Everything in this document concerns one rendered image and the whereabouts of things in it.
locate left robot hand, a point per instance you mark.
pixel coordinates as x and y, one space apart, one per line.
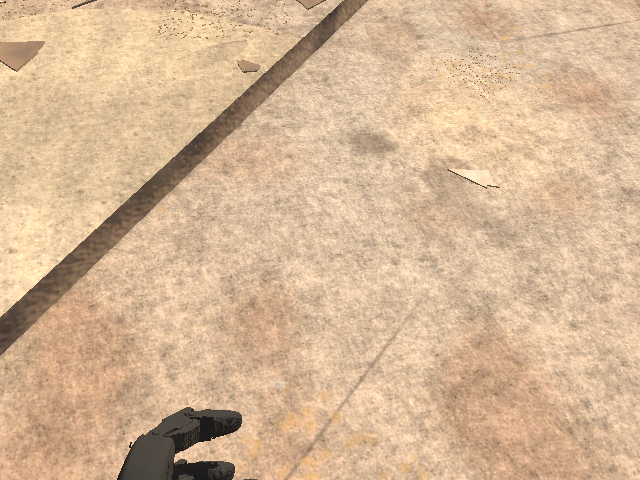
151 457

